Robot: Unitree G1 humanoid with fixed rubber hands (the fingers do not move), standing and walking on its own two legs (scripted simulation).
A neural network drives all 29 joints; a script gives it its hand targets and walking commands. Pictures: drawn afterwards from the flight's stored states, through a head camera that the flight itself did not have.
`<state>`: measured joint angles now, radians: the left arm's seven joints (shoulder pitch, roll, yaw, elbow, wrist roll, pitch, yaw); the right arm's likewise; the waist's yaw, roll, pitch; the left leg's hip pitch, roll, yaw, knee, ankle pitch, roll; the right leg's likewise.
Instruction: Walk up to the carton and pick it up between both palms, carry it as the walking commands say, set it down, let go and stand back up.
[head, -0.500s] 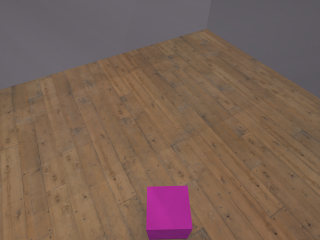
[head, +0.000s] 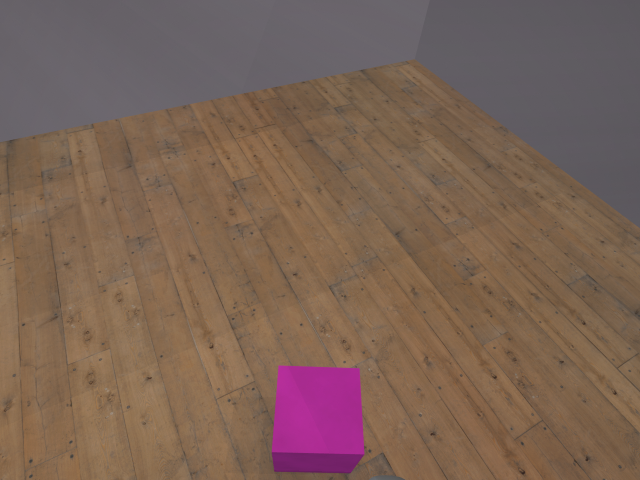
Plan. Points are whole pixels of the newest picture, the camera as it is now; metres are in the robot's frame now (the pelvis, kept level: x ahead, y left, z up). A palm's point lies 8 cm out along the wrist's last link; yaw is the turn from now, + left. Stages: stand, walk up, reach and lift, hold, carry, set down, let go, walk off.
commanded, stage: walk up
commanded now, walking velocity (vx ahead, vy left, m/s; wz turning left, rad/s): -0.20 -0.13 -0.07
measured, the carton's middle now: (315, 421) +0.38 -0.02 -0.63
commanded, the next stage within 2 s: stand in 0.60 s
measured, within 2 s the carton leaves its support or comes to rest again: neither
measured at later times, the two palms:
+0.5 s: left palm out of the picture +0.00 +0.20 -0.13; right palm out of the picture +0.03 -0.26 -0.11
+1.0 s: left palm out of the picture +0.06 +0.19 -0.12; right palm out of the picture +0.04 -0.27 -0.12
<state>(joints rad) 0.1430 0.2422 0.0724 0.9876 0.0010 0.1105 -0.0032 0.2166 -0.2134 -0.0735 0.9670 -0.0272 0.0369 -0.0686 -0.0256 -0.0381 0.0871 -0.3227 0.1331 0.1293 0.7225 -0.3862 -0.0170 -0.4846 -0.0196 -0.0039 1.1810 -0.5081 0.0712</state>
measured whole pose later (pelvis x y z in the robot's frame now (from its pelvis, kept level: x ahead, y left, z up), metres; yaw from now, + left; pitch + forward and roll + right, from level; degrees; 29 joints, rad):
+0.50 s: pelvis -0.04 -0.03 +0.02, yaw -1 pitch -2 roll +0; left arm 0.21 0.19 0.06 1.02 0.01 0.04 0.02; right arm 0.17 -0.16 -0.01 0.99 -0.01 0.02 -0.02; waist 0.04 -0.04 0.05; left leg -0.14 0.00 0.09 0.50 -0.32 0.03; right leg -0.22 -0.06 0.00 0.53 -0.27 0.03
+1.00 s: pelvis -0.07 -0.04 +0.00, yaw +1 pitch +4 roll -1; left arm 0.10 0.20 -0.03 0.77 -0.08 0.25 0.03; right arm 0.14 -0.19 -0.03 0.75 0.04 0.26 -0.03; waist -0.01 0.02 0.02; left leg -0.41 0.02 0.05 0.72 -0.38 0.03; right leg -0.45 -0.04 -0.02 0.68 -0.30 0.03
